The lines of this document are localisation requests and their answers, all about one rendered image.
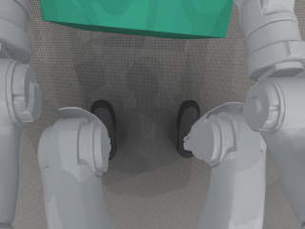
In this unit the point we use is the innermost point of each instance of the robot right forearm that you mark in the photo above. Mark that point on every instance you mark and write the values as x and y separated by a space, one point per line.
272 38

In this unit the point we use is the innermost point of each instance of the left robot upper arm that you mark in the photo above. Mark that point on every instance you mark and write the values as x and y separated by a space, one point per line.
20 103

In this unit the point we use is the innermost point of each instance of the robot right thigh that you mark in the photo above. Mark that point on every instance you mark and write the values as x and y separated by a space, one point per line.
236 195

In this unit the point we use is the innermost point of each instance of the carton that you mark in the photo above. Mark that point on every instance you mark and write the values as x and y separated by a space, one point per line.
176 19

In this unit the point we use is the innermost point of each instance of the left robot shin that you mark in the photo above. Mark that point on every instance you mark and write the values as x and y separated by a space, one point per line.
67 112

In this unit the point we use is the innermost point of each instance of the right robot upper arm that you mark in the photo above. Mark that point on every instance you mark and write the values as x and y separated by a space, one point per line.
275 107

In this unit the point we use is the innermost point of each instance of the robot left forearm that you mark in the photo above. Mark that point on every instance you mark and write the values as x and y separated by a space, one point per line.
14 41

